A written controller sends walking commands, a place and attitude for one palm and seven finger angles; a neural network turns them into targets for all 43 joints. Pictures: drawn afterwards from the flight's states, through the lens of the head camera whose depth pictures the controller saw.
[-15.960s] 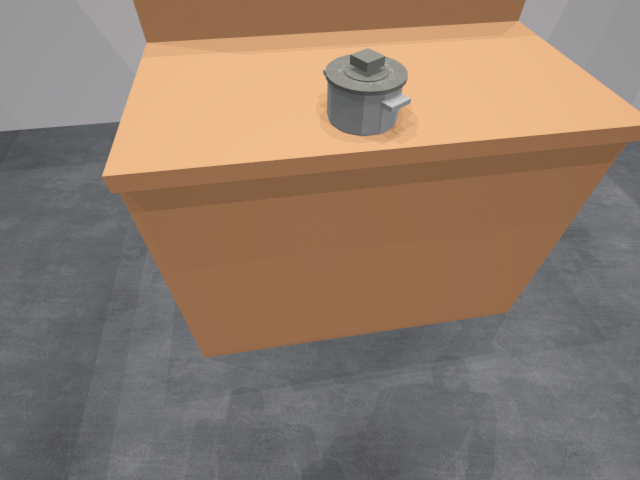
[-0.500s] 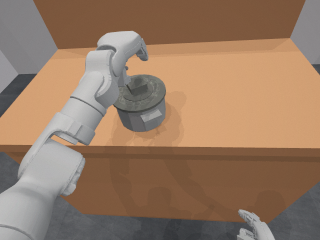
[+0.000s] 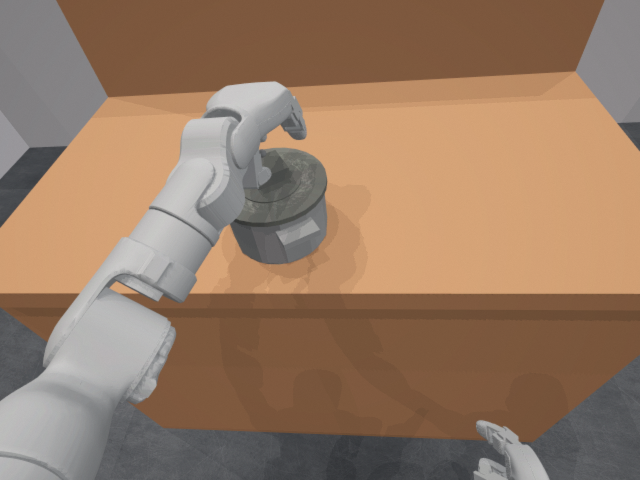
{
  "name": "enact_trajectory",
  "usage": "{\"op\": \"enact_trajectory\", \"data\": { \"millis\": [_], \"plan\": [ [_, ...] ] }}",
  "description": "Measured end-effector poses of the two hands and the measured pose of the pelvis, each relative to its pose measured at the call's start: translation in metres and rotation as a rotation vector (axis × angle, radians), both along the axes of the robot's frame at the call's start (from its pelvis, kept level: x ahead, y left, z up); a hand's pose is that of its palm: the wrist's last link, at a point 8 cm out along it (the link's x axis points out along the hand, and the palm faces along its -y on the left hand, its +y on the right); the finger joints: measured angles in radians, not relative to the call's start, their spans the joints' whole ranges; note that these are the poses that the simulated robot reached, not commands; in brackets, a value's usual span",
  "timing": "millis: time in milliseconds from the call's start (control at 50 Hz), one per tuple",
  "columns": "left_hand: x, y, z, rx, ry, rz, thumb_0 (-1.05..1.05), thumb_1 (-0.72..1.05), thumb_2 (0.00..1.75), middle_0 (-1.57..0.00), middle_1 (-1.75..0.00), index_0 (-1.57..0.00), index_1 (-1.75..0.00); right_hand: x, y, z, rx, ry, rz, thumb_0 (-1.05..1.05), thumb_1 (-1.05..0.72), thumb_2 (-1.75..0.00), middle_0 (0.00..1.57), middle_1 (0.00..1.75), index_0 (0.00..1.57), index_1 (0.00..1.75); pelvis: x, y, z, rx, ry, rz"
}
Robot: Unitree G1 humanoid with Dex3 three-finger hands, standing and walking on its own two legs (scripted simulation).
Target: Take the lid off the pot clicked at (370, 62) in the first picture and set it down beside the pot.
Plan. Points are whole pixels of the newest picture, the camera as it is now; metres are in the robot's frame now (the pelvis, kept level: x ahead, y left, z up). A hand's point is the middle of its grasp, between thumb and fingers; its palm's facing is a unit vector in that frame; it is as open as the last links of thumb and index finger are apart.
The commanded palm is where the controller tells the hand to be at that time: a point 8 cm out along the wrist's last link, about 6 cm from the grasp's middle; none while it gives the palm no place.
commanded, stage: lower the open fingers around the knob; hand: left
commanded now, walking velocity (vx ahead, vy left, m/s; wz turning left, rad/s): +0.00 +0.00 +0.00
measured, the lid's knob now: (267, 169) +0.48 +0.07 +0.15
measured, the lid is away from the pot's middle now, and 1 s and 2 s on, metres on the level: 0.00 0.00 0.00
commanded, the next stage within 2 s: close the fingers and squeeze the knob in 0.70 s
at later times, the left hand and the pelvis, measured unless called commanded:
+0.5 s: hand (265, 174) +0.44 +0.07 +0.17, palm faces -0.23 -0.03 -0.97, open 10.0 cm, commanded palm +0.43 +0.08 +0.23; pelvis +0.00 +0.00 +0.00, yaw +0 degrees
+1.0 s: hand (270, 173) +0.45 +0.06 +0.17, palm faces -0.24 -0.03 -0.97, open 9.8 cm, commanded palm +0.43 +0.07 +0.23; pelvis +0.00 +0.00 +0.00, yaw +0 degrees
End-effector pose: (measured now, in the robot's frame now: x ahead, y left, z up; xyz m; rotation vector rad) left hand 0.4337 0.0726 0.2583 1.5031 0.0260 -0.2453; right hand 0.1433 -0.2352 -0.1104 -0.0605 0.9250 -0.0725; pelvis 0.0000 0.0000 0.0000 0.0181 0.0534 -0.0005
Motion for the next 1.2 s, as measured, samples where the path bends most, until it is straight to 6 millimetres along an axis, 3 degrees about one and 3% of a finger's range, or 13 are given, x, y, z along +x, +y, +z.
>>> {"op": "enact_trajectory", "data": {
  "millis": [380, 820, 1040, 1200],
  "plan": [
    [0.002, 0.001, -0.031, 0.021, 0.068, 0.032, 0.0, -0.36, 1.62, -0.88, -0.09, -0.88, -0.08, -0.007, -0.004, -0.003, -0.014, 0.033, -0.01, 0.01, -0.91, -0.9, 0.2, 0.3, 0.2, 0.3, 0.0, -0.001, 0.0, -0.001, 0.004, 0.007],
    [0.004, -0.005, -0.031, 0.034, 0.06, 0.039, 0.0, -0.36, 1.62, -0.88, -0.09, -0.88, -0.08, -0.016, -0.005, -0.007, -0.019, 0.063, -0.024, 0.01, -0.91, -0.9, 0.2, 0.3, 0.2, 0.3, 0.0, 0.0, -0.001, 0.0, 0.007, 0.006],
    [0.005, -0.006, -0.032, 0.031, 0.062, 0.039, 0.0, -0.23, 1.39, -0.86, -0.1, -0.87, -0.1, -0.014, -0.004, -0.006, -0.017, 0.059, -0.023, 0.01, -0.91, -0.9, 0.2, 0.3, 0.2, 0.3, 0.0, -0.001, -0.001, 0.0, 0.006, 0.004],
    [0.003, -0.007, -0.032, 0.023, 0.057, 0.027, 0.0, -0.13, 1.3, -0.77, -0.3, -0.81, -0.32, -0.01, -0.005, -0.006, -0.009, 0.051, -0.023, 0.01, -0.91, -0.9, 0.2, 0.3, 0.2, 0.3, 0.002, -0.001, 0.0, -0.001, 0.003, 0.003]
  ]
}}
